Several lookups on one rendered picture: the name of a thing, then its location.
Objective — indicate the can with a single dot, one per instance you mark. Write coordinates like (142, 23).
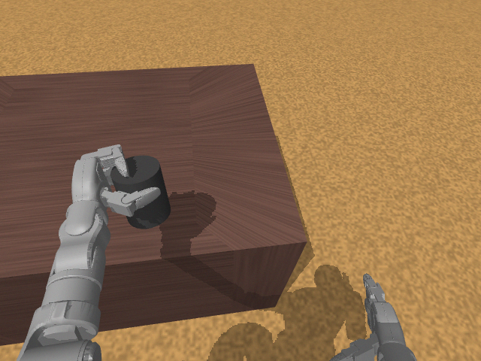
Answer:
(144, 172)

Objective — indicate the right robot arm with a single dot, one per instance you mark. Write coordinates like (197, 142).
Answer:
(394, 352)

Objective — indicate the left robot arm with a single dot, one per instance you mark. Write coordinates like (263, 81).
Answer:
(68, 319)

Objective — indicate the left robot hand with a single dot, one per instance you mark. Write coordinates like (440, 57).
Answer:
(90, 182)

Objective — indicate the right robot hand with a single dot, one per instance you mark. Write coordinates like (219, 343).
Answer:
(383, 323)

